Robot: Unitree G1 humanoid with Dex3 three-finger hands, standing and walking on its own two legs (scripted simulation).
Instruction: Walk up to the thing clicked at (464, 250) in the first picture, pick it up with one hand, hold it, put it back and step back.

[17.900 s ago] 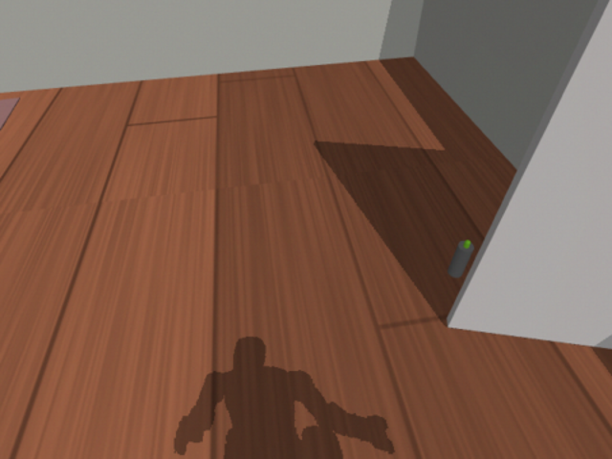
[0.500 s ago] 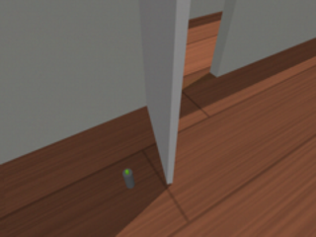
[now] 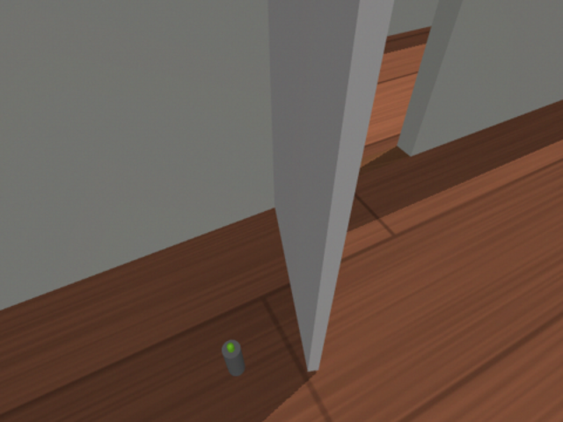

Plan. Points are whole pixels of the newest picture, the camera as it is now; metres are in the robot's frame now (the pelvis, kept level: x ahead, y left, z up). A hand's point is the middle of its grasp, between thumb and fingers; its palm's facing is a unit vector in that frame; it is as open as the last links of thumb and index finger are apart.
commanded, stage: walk up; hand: left
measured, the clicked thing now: (233, 356) +0.48 +0.20 -0.66
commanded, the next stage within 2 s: stand in 1.74 s
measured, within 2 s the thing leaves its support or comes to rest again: neither
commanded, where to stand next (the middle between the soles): +0.11 -0.01 m, yaw +1 degrees
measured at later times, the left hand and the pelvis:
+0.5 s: hand out of the picture +0.11 +0.27 -0.15, palm faces -0.06 -0.92 -0.39, open 7.4 cm; pelvis +0.06 +0.00 +0.00, yaw -2 degrees
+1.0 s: hand (151, 418) +0.19 +0.24 -0.14, palm faces -0.04 -0.95 -0.30, open 7.4 cm; pelvis +0.08 +0.00 +0.02, yaw -1 degrees
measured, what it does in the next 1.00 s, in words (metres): steps on the spot: left foot, then right foot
